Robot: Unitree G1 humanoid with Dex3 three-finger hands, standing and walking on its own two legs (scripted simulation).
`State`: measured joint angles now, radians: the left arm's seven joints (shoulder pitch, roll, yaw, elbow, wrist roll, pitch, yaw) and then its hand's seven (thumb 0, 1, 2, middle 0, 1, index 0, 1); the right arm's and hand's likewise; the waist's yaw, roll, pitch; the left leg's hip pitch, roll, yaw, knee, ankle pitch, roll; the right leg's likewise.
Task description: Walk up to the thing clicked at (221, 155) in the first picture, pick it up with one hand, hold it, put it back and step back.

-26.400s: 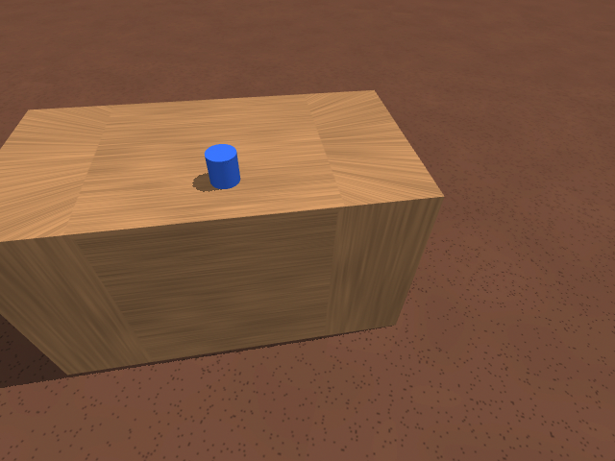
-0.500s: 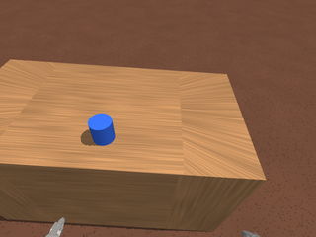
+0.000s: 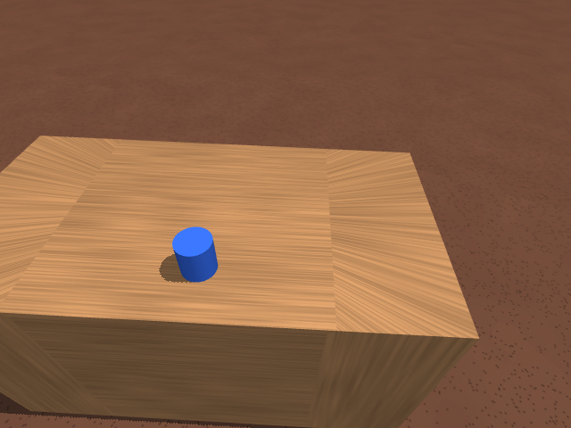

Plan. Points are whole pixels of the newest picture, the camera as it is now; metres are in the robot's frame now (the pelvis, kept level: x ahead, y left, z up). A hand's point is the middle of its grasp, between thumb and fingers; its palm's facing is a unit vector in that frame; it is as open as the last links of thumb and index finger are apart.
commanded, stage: stand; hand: left
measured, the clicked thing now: (196, 254) +0.50 +0.19 -0.08
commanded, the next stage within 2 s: none
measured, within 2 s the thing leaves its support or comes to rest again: neither
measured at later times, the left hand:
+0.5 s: hand out of the picture +0.06 +0.25 -0.15, palm faces -0.03 -0.94 -0.35, open 7.4 cm
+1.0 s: hand out of the picture +0.08 +0.24 -0.14, palm faces -0.03 -0.94 -0.34, open 7.4 cm
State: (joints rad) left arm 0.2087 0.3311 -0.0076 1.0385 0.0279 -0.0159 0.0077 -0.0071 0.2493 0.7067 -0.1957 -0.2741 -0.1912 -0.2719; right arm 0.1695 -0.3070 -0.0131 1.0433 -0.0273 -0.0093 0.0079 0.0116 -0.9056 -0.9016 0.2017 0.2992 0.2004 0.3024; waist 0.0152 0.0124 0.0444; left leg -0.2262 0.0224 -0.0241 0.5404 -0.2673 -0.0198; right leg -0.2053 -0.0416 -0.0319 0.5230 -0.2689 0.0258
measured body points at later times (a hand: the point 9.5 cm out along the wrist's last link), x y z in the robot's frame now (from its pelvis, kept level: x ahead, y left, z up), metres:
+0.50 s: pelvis +0.00 +0.00 +0.01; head +0.00 -0.01 +0.46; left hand +0.06 +0.29 -0.12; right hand +0.06 -0.30 -0.13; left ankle +0.02 +0.13 -0.73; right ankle +0.01 -0.14 -0.73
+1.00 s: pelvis +0.01 -0.01 +0.01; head +0.02 -0.01 +0.46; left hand +0.08 +0.29 -0.12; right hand +0.07 -0.30 -0.13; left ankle +0.02 +0.13 -0.73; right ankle +0.01 -0.14 -0.73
